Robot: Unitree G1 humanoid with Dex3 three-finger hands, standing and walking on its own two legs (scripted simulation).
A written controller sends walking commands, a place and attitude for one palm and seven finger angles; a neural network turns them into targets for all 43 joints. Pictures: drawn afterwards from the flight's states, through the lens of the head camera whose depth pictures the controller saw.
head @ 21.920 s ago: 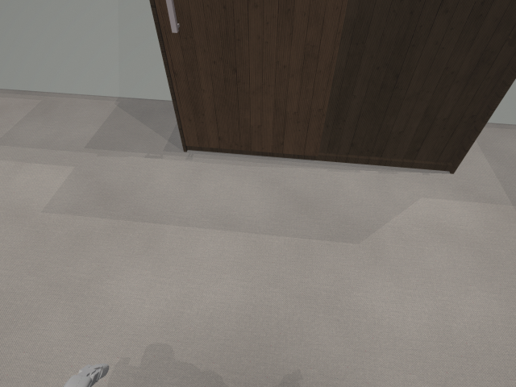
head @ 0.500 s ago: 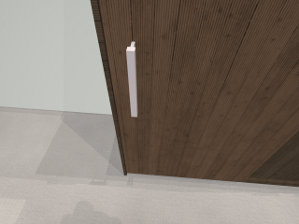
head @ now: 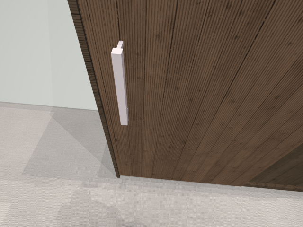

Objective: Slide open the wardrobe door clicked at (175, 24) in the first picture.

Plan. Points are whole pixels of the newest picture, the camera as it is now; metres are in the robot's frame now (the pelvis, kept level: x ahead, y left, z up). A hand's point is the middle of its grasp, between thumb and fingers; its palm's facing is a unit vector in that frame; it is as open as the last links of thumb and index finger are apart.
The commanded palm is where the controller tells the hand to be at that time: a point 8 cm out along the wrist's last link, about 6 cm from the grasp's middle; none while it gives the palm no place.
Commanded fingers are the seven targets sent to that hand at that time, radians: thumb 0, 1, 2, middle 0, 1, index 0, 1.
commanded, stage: come to a stop and stand still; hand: left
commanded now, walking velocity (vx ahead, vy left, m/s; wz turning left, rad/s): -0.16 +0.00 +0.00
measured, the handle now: (122, 89) +0.46 +0.13 +0.10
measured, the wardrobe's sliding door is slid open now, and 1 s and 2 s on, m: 0.00 0.00 0.00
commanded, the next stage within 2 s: look again from close up in 1.68 s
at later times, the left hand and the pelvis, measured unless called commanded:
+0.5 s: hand out of the picture +0.02 +0.14 -0.18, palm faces +0.08 -0.98 -0.19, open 7.3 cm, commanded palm none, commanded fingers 0.00 0.90 0.90 -0.20 -0.30 -0.20 -0.30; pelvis -0.02 -0.04 +0.01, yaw +1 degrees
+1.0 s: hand out of the picture -0.09 +0.12 -0.16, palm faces +0.09 -0.99 -0.15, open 7.4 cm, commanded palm none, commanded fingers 0.00 0.90 0.90 -0.20 -0.30 -0.20 -0.30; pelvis -0.04 -0.03 +0.01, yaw +1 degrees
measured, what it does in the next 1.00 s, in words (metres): steps on the spot: right foot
